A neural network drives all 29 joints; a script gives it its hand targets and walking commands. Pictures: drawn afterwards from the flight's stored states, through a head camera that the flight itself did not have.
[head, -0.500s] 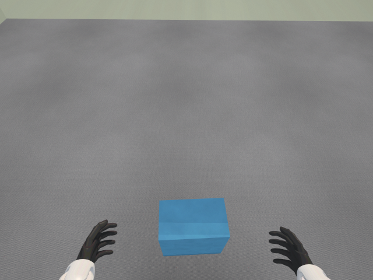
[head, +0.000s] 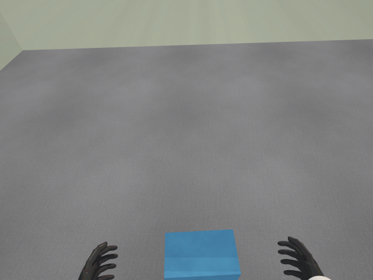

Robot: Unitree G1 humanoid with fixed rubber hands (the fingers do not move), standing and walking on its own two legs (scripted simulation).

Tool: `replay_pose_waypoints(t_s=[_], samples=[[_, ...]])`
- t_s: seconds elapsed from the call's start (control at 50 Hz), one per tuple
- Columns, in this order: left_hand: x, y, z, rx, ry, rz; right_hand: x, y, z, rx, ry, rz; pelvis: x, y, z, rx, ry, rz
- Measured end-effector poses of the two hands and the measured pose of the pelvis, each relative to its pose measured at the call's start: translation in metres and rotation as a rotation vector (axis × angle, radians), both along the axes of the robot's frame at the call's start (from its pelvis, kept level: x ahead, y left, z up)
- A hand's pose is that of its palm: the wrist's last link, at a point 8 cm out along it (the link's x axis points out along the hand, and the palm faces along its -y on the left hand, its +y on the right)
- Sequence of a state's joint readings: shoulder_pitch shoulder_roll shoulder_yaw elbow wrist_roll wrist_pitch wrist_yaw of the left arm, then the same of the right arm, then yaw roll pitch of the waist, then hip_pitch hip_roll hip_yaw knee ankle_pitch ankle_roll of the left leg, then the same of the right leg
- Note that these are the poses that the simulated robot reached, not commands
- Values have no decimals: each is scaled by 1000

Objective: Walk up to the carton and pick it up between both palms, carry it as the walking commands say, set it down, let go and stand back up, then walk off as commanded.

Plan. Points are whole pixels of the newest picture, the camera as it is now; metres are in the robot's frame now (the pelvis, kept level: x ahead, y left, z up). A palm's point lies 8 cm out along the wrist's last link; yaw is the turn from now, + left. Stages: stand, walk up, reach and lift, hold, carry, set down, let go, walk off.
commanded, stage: let go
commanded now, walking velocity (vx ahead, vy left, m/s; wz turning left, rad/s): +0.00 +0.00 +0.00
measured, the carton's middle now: (200, 262) +0.33 -0.02 -0.62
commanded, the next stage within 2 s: stand in 0.02 s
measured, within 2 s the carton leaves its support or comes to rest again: neither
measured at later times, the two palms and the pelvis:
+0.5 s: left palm out of the picture +0.10 +0.27 -0.07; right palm out of the picture +0.09 -0.31 -0.09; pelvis -0.01 -0.02 +0.00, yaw +1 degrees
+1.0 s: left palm out of the picture -0.05 +0.28 -0.11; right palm out of the picture -0.05 -0.31 -0.10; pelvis -0.10 -0.01 +0.00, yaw +0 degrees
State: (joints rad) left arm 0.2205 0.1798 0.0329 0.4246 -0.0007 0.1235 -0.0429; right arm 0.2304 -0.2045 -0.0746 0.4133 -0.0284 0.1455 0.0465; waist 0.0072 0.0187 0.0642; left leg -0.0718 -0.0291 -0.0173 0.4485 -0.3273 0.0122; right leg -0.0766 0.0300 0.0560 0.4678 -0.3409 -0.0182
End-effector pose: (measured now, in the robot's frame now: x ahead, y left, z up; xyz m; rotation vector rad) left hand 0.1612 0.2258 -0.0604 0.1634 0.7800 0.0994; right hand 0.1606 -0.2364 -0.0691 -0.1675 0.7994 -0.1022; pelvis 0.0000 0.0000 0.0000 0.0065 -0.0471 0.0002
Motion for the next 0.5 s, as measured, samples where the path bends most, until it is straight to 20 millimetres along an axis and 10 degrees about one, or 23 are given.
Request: replay_pose_waypoints(t_s=[0.26,0.5], samples=[[-29,39,-12,167,61,97,-3,-62,1,-148,-6,-40,16,-20,0,8,56,7],[-63,40,-12,185,56,107,-68,-71,-22,-140,92,-65,-10,-25,0,-6,16,16]])
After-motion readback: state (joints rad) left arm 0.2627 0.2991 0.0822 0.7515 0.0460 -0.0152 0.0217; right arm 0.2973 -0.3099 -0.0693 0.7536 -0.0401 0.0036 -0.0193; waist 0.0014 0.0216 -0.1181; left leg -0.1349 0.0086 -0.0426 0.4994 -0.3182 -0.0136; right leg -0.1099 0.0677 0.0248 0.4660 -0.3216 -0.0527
